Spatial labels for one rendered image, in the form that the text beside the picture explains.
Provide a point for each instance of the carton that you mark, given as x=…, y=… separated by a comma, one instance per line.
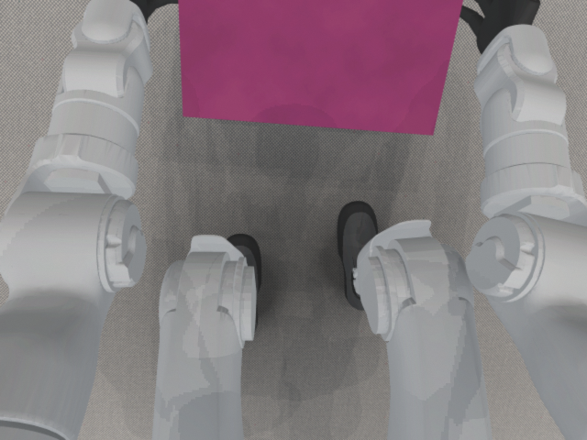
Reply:
x=377, y=65

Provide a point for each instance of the robot left upper arm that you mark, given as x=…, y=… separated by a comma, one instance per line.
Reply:
x=64, y=256

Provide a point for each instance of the robot foot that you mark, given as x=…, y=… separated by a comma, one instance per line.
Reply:
x=248, y=246
x=357, y=225

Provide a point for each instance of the right robot foot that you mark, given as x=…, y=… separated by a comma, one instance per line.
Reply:
x=357, y=225

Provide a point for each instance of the left robot forearm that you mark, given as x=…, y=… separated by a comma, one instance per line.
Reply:
x=91, y=142

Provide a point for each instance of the robot right hand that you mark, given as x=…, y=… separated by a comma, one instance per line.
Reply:
x=499, y=14

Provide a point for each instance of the robot left hand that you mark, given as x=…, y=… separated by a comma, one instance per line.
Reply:
x=147, y=7

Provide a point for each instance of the left robot foot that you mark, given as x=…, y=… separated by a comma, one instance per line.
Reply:
x=248, y=246

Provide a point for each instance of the right robot forearm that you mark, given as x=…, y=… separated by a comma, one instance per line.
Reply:
x=524, y=137

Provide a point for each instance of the robot right upper arm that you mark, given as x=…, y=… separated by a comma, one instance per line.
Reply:
x=533, y=272

